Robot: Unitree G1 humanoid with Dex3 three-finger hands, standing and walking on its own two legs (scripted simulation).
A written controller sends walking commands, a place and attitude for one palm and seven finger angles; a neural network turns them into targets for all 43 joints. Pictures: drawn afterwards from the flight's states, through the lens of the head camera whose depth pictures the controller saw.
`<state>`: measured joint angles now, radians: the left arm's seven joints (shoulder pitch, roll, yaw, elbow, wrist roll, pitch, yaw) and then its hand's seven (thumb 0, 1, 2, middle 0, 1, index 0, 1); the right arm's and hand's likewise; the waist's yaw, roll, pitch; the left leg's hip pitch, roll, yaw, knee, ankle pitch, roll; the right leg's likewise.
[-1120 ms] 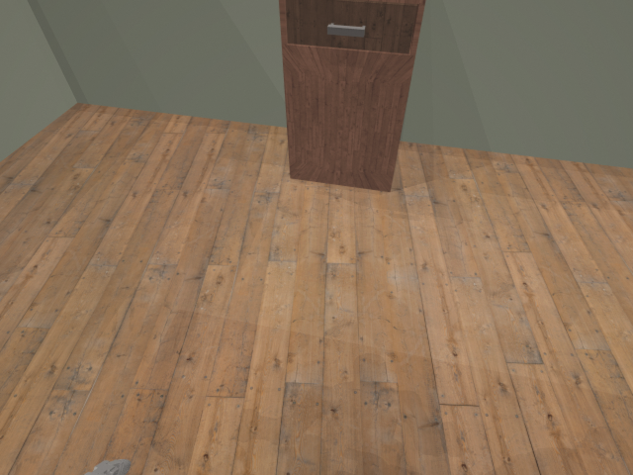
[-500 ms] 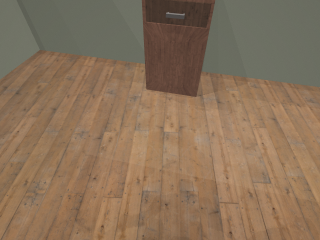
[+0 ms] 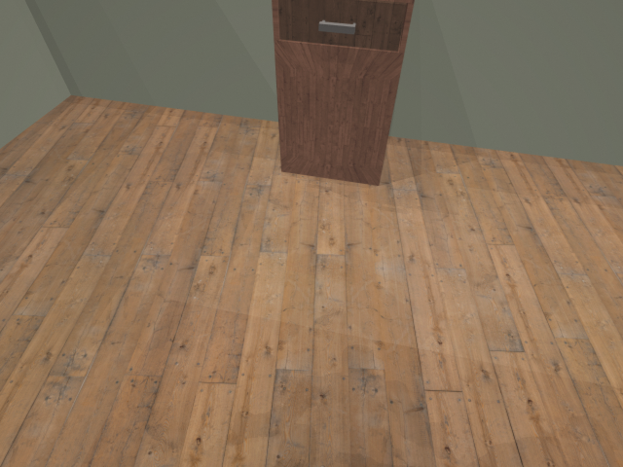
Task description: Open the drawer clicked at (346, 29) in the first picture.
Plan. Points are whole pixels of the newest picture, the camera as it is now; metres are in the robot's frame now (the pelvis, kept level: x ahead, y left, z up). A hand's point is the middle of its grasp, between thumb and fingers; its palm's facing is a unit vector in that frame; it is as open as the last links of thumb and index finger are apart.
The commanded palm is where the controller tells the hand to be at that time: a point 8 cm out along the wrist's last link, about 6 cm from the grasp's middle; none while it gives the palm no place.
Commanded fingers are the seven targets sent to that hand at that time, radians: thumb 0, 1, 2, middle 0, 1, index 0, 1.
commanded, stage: look at it before walking up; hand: left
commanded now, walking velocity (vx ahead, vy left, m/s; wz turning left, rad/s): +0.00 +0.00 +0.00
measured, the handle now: (337, 25) +1.55 -0.02 -0.03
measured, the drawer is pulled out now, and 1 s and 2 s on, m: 0.00 0.00 0.00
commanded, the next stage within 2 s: walk to a spot facing it in 0.32 s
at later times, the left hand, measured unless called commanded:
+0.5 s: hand out of the picture +0.08 +0.25 -0.16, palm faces -0.03 -0.94 -0.33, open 7.4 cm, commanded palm none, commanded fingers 0.00 0.90 0.90 -0.20 -0.30 -0.20 -0.30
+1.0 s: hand out of the picture +0.16 +0.19 -0.20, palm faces -0.09 -0.99 -0.12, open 7.4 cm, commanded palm none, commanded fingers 0.00 0.90 0.90 -0.20 -0.30 -0.20 -0.30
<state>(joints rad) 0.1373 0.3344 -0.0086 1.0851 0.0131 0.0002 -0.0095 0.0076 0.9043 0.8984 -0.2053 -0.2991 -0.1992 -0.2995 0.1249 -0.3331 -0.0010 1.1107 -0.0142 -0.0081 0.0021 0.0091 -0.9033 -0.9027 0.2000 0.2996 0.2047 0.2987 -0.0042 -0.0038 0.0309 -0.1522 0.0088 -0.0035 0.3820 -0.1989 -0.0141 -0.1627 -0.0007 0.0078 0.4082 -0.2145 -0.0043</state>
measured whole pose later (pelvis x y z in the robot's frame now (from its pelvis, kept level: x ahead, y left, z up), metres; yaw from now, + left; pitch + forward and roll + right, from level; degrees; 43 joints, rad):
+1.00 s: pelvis +0.15 +0.02 -0.02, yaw -6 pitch -1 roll -1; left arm 0.30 0.17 0.04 1.10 0.02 0.02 -0.03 0.01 0.91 0.90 -0.20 -0.30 -0.20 -0.30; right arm 0.46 -0.11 -0.01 1.16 -0.03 -0.09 -0.04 0.00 -0.91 -0.90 0.20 0.30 0.20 0.30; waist -0.02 -0.03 0.05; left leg 0.08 0.04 0.15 0.39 -0.46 0.00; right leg -0.56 -0.05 -0.08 1.11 -0.35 -0.04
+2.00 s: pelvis +0.59 -0.04 -0.01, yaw -18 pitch +0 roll +1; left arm 0.18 0.17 0.08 1.04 0.03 0.02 -0.04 0.01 0.91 0.90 -0.20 -0.30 -0.19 -0.30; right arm 0.44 -0.12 -0.05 1.15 -0.03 -0.06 -0.02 0.00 -0.92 -0.90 0.20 0.30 0.20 0.30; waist -0.04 -0.01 0.07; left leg 0.03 0.08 0.34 0.33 -0.34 -0.03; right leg -0.55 -0.11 -0.12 0.76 -0.18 -0.01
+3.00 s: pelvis +0.77 -0.14 +0.00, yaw -9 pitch -1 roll +2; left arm 0.41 0.14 0.03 1.11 0.04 -0.04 0.01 0.00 0.91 0.90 -0.20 -0.30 -0.20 -0.30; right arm 0.22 -0.20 -0.06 1.05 -0.02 0.03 0.02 0.01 -0.91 -0.90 0.20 0.30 0.20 0.30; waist 0.03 0.00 0.01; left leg -0.42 0.05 0.08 0.85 -0.36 0.00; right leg -0.10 -0.09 -0.13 0.43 -0.31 0.01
